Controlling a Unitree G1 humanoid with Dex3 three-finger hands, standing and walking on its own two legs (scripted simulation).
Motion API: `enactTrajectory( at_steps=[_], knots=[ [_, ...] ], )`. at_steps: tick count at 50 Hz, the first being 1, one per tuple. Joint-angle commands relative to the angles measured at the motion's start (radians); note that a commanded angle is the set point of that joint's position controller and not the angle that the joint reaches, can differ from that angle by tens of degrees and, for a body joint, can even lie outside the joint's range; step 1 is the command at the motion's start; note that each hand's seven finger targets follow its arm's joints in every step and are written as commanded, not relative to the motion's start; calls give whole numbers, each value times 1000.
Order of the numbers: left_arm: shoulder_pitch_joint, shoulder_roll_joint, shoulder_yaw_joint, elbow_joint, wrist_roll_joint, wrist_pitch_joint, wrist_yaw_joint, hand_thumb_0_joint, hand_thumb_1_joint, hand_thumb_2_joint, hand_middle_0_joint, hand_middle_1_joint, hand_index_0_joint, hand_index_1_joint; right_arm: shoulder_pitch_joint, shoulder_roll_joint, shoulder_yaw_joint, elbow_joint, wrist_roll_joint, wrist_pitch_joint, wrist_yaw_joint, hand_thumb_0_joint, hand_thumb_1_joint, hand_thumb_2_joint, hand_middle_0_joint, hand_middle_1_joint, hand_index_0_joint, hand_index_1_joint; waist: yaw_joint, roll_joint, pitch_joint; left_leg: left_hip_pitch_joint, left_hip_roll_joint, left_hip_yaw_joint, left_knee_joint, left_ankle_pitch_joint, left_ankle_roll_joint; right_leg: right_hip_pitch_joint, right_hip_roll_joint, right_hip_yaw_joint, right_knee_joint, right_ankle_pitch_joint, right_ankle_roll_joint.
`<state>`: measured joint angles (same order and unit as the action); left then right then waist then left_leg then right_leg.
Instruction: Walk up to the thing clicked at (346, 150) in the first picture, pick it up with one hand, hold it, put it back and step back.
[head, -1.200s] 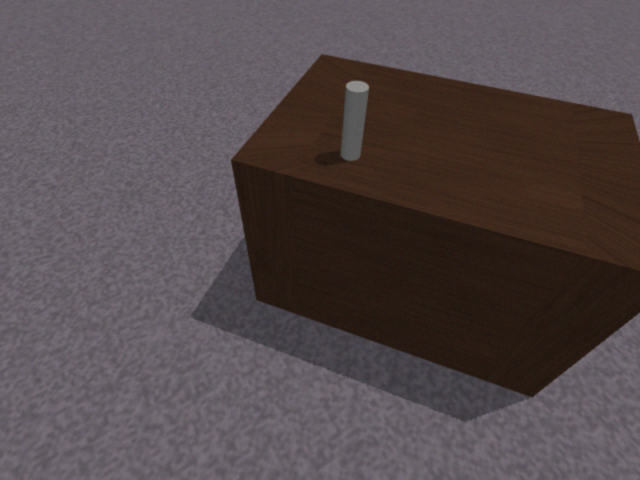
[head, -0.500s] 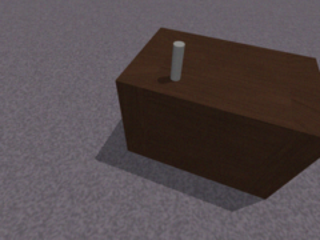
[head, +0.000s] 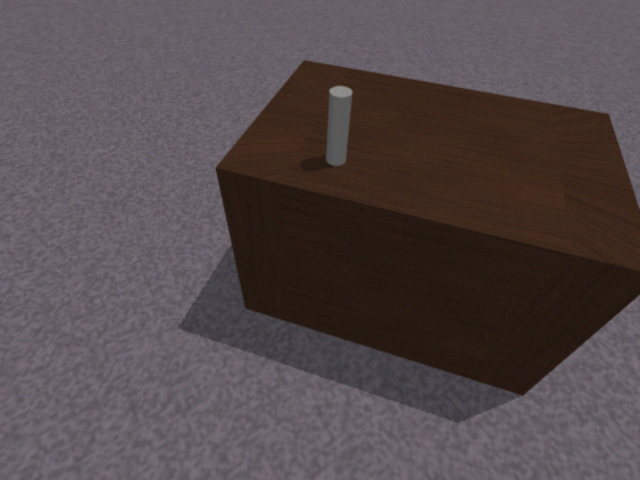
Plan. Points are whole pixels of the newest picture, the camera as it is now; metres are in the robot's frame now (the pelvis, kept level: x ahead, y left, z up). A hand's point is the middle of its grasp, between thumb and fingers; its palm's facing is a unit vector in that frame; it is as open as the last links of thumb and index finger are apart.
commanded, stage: walk up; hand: left
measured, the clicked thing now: (338, 128) +0.86 -0.03 -0.04
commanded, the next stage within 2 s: none
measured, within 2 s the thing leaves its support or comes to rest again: neither
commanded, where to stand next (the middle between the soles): +0.37 -0.09 m, yaw -18 degrees
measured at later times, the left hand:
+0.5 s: hand (180, 464) +0.17 +0.19 -0.14, palm faces -0.14 -0.92 -0.37, open 7.4 cm
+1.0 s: hand (243, 279) +0.49 +0.15 -0.15, palm faces -0.31 -0.84 -0.44, open 7.4 cm
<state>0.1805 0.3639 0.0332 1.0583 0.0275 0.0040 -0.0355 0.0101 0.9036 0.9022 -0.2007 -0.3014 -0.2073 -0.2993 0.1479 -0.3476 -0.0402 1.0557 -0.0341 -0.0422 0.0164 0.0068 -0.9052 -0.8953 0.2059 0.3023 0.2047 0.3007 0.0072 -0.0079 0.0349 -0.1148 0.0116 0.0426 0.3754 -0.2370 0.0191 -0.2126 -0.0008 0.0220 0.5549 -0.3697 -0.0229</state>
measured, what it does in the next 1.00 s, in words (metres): walks ahead, turning right: right foot, then left foot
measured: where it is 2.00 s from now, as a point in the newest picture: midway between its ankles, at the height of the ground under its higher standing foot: (340, 442)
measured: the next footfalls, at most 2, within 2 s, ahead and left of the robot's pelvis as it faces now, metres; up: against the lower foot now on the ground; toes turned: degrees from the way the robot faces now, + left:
right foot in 0.22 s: +0.15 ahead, -0.20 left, +0.00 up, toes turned -8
left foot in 0.62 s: +0.32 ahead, +0.05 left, +0.00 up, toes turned -7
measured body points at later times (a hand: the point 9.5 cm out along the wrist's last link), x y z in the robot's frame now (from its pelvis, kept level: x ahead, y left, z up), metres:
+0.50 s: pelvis +0.13 -0.07 -0.01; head +0.14 -0.09 +0.44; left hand +0.18 +0.24 -0.12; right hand +0.16 -0.40 -0.13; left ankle +0.22 +0.06 -0.71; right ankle +0.11 -0.19 -0.74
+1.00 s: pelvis +0.30 -0.08 -0.03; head +0.33 -0.10 +0.42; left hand +0.51 +0.20 -0.12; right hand +0.24 -0.40 -0.15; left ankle +0.29 +0.06 -0.73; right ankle +0.36 -0.21 -0.75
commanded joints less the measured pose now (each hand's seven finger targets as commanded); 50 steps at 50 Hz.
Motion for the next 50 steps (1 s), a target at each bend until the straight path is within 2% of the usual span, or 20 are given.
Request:
enactTrajectory(
  at_steps=[1, 7, 10, 11, 12, 13, 18, 26, 29, 30, 31, 32, 33, 37, 41, 43, 46, 47, 49, 50],
  knots=[
    [-82, 226, 73, -156, 8, -23, -17, 0, 900, 900, -200, -300, -200, -300, 73, -335, -104, -108, -2, -42, -19, 0, -900, -900, 200, 300, 200, 300, -62, 53, 91, 121, 400, -397, -239, -348, 231, -451, -103, 82, 333, -55, -5],
    [79, 215, 98, -154, 3, -27, -62, 0, 900, 900, -200, -300, -200, -300, -66, -324, -110, -210, -21, -36, 7, 0, -900, -900, 200, 300, 200, 300, 33, 185, 60, -170, 249, -57, -130, -304, 128, -27, -83, -44, 112, 90, 7],
    [310, 273, 131, -91, 9, -45, -33, 0, 900, 900, -200, -300, -200, -300, -30, -244, -83, -226, -25, -12, 9, 0, -900, -900, 200, 300, 200, 300, 119, -119, -33, -374, 118, 72, 341, -382, 81, 326, 1, -65, 11, 71, 3],
    [395, 352, 157, -100, 15, -52, -10, 0, 900, 900, -200, -300, -200, -300, -11, -166, -52, -247, -17, -6, 14, 0, -900, -900, 200, 300, 200, 300, 165, -382, -4, -519, 5, 96, 681, -436, 48, 317, -134, 215, -193, -253, -45],
    [321, 403, 147, -165, 10, -63, -6, 0, 900, 900, -200, -300, -200, -300, 20, -202, -54, -268, 5, 1, 18, 0, -900, -900, 200, 300, 200, 300, 103, -331, 5, -566, -34, -16, 795, -378, 9, 177, -363, 733, -446, -475, -184],
    [233, 415, 143, -201, -5, -63, -5, 0, 900, 900, -200, -300, -200, -300, -6, -289, -77, -254, 3, 3, 13, 0, -900, -900, 200, 300, 200, 300, 71, -174, 87, -524, 43, -107, 822, -330, 2, 47, -406, 787, -456, -542, -254],
    [150, 318, 110, -233, -17, -79, 9, 0, 900, 900, -200, -300, -200, -300, 165, -271, -77, -188, 10, 8, 29, 0, -900, -900, 200, 300, 200, 300, -3, -121, 61, -352, 108, -92, 631, -143, -2, -62, -231, 348, -324, -157, -180],
    [191, 336, 109, -287, -14, -100, 10, 0, 900, 900, -200, -300, -200, -300, 73, -260, -91, -291, -8, -11, 49, 0, -900, -900, 200, 300, 200, 300, 28, -89, 56, -313, 73, -30, 343, -67, -17, -61, -223, 288, -264, -111, -183],
    [141, 304, 87, -307, -12, -93, 12, 0, 900, 900, -200, -300, -200, -300, 170, -258, -103, -279, -5, -34, 42, 0, -900, -900, 200, 300, 200, 300, -57, -53, 29, -36, 19, 27, 171, -23, -2, -210, -163, 176, -72, 54, -134],
    [158, 258, 70, -313, -8, -91, 12, 0, 900, 900, -200, -300, -200, -300, 272, -287, -119, -255, -9, -42, 30, 0, -900, -900, 200, 300, 200, 300, -109, 38, -31, 112, 19, -10, 113, -79, 20, -259, -105, 120, 120, 159, -102],
    [209, 168, 44, -323, -19, -95, 15, 0, 900, 900, -200, -300, -200, -300, 352, -366, -138, -253, -18, -53, 19, 0, -900, -900, 200, 300, 200, 300, -128, 277, -88, 216, 222, -342, -44, -283, 84, -373, 15, 26, 448, 135, -46],
    [225, 207, 54, -309, -23, -92, 25, 0, 900, 900, -200, -300, -200, -300, 311, -419, -145, -282, -1, -54, 18, 0, -900, -900, 200, 300, 200, 300, -104, 276, -41, 177, 434, -710, -179, -407, 196, -521, 89, 26, 589, -170, -18],
    [193, 297, 66, -295, -13, -90, 36, 0, 900, 900, -200, -300, -200, -300, 260, -409, -144, -289, 26, -47, 20, 0, -900, -900, 200, 300, 200, 300, -79, 123, 11, 56, 455, -697, -153, -377, 257, -490, 10, 100, 648, -165, -26],
    [222, 256, 68, -258, -32, -91, 13, 0, 900, 900, -200, -300, -200, -300, 206, -317, -100, -304, 24, -54, 12, 0, -900, -900, 200, 300, 200, 300, -29, 159, 51, -15, 279, -239, -66, 134, 188, -395, -55, 69, 491, 3, -11],
    [125, 211, 60, -305, -25, -87, -2, 0, 900, 900, -200, -300, -200, -300, 206, -320, -94, -326, 15, -44, 10, 0, -900, -900, 200, 300, 200, 300, -45, 191, 40, -33, 282, -114, -9, 395, 217, -281, -57, -20, 236, 19, 10],
    [134, 189, 56, -298, -20, -84, 9, 0, 900, 900, -200, -300, -200, -300, 174, -298, -80, -336, 17, -28, 4, 0, -900, -900, 200, 300, 200, 300, -31, 176, 5, -62, 245, -49, 95, 554, 184, -182, -13, -68, 149, 123, 0],
    [175, 203, 66, -258, -11, -86, 30, 0, 900, 900, -200, -300, -200, -300, 145, -264, -62, -341, 33, -4, -3, 0, -900, -900, 200, 300, 200, 300, 14, 80, -58, -192, 169, 18, 275, 347, 110, 79, 44, -94, -17, 334, -18],
    [193, 246, 82, -252, -10, -90, 37, 0, 900, 900, -200, -300, -200, -300, 168, -210, -41, -339, 40, -2, -4, 0, -900, -900, 200, 300, 200, 300, 41, -18, -77, -284, 130, 36, 380, 187, 67, 177, 3, -23, -29, 374, -42],
    [198, 335, 88, -291, -20, -96, 50, 0, 900, 900, -200, -300, -200, -300, 239, -183, -23, -327, 39, 23, -16, 0, -900, -900, 200, 300, 200, 300, 27, -136, -151, -362, 22, -40, 653, -376, 3, 160, -394, 542, -159, 416, -239],
    [147, 348, 87, -288, -23, -88, 56, 0, 900, 900, -200, -300, -200, -300, 197, -248, -49, -311, 32, 35, -28, 0, -900, -900, 200, 300, 200, 300, 32, -112, -114, -353, 48, -80, 695, -452, 5, 81, -395, 548, -144, 360, -310]
  ],
)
